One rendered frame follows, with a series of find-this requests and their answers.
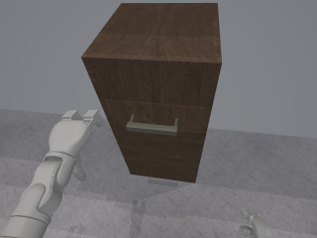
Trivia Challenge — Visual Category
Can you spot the robot left hand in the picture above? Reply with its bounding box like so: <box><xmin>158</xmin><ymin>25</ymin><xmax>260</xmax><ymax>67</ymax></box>
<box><xmin>49</xmin><ymin>109</ymin><xmax>105</xmax><ymax>181</ymax></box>

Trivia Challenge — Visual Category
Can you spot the handle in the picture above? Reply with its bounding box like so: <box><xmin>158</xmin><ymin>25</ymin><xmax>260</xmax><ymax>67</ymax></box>
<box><xmin>126</xmin><ymin>114</ymin><xmax>178</xmax><ymax>136</ymax></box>

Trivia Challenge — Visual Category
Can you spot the robot right hand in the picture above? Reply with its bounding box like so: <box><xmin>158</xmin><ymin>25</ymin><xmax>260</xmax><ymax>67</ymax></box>
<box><xmin>236</xmin><ymin>206</ymin><xmax>274</xmax><ymax>238</ymax></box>

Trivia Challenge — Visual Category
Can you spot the cabinet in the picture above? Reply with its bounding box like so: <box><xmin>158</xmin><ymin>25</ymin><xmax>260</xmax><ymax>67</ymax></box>
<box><xmin>81</xmin><ymin>3</ymin><xmax>222</xmax><ymax>183</ymax></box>

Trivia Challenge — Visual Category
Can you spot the left robot forearm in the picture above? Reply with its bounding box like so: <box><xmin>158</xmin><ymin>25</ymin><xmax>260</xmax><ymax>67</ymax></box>
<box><xmin>0</xmin><ymin>151</ymin><xmax>76</xmax><ymax>238</ymax></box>

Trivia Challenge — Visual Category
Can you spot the drawer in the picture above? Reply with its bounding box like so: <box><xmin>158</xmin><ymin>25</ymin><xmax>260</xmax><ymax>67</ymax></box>
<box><xmin>105</xmin><ymin>99</ymin><xmax>205</xmax><ymax>133</ymax></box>

